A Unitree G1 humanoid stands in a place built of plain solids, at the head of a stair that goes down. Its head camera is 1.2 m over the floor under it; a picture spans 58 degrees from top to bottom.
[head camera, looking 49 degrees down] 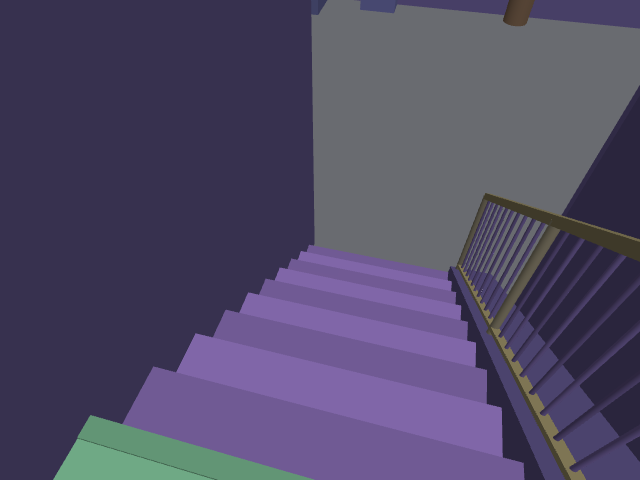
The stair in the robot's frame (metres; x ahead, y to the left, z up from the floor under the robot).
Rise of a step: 0.19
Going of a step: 0.23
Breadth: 1.20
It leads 14 degrees to the right of straight ahead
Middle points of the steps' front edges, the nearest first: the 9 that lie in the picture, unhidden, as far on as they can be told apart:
0.49 -0.02 -0.19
0.72 -0.08 -0.38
0.95 -0.13 -0.56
1.17 -0.19 -0.75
1.40 -0.25 -0.94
1.63 -0.31 -1.13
1.86 -0.37 -1.32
2.08 -0.43 -1.50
2.31 -0.49 -1.69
